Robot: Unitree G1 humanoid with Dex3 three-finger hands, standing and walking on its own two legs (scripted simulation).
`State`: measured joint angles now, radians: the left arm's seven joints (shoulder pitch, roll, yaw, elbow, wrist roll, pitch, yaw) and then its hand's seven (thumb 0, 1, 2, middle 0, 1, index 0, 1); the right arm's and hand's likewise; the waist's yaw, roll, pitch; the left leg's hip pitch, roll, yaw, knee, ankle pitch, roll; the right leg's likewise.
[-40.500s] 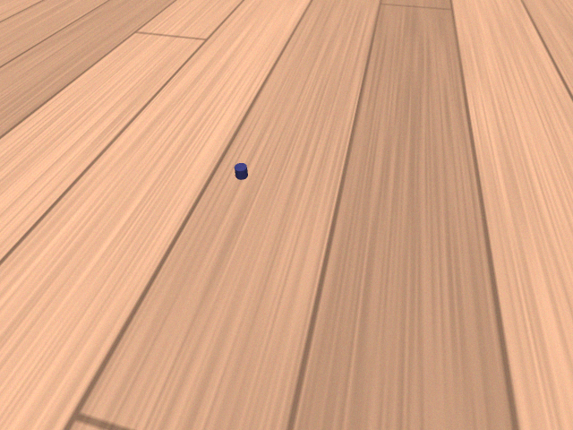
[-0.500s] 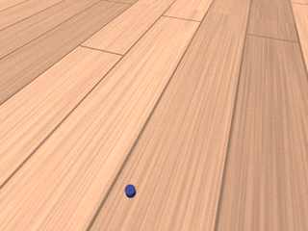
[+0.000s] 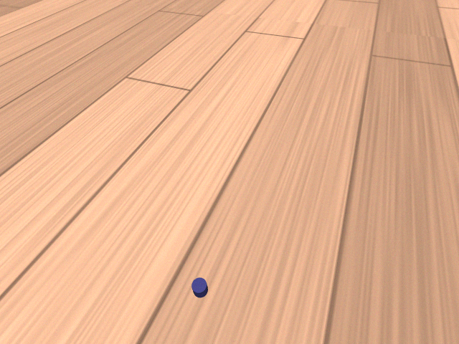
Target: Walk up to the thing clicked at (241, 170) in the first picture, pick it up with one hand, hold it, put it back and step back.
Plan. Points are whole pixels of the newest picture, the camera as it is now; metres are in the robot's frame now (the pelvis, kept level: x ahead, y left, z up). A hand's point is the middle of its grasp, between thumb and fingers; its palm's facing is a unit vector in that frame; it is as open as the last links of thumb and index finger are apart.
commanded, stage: stand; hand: left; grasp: from above
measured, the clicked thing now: (199, 287) +0.47 +0.20 -0.75
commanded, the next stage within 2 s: step back in 1.58 s
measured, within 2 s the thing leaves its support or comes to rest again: neither
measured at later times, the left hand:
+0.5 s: hand out of the picture +0.09 +0.23 -0.16, palm faces +0.01 -0.94 -0.33, open 7.4 cm
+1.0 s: hand out of the picture +0.09 +0.24 -0.15, palm faces +0.01 -0.94 -0.34, open 7.4 cm
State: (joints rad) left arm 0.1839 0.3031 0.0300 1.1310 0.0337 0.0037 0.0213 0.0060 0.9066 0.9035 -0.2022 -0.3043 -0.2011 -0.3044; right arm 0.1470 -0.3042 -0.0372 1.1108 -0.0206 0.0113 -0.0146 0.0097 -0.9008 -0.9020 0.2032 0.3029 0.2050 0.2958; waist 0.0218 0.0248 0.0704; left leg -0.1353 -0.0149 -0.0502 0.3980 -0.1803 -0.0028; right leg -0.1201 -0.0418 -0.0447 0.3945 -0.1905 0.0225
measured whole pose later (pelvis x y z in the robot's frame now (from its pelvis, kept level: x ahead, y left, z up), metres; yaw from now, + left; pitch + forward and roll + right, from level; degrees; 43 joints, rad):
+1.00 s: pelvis +0.02 -0.01 +0.00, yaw -1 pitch -4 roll +0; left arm 0.10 0.32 0.03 1.15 0.02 0.00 0.00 0.01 0.91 0.90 -0.20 -0.30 -0.20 -0.30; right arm 0.11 -0.33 -0.01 1.14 -0.01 0.00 -0.01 0.01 -0.90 -0.90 0.20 0.30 0.20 0.30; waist 0.01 0.01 0.07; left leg -0.09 0.01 -0.05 0.32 -0.17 -0.02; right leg -0.09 -0.02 -0.04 0.33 -0.18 0.01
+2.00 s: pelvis -0.03 +0.05 -0.01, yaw +1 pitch -1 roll -1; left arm -0.02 0.40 0.07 0.91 0.01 0.06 0.03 0.01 0.91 0.90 -0.20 -0.30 -0.20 -0.30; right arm 0.15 -0.36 -0.05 0.96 -0.02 0.03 0.00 0.01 -0.90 -0.90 0.20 0.30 0.20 0.30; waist -0.03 -0.06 0.23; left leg -0.28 -0.04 -0.02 0.62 -0.32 0.05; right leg -0.44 0.06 0.14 0.95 -0.55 -0.02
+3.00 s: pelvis -0.28 +0.07 -0.01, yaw -3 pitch -2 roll -1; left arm 0.20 0.42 0.10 0.81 0.02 0.07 0.00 0.01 0.91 0.90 -0.20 -0.30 -0.20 -0.30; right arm 0.16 -0.35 -0.03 0.86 -0.03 0.02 -0.01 0.01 -0.90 -0.90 0.21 0.30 0.21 0.30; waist 0.02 -0.05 0.15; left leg -0.32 0.02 -0.03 0.54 -0.20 0.01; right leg -0.44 0.11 0.19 1.20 -0.44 0.02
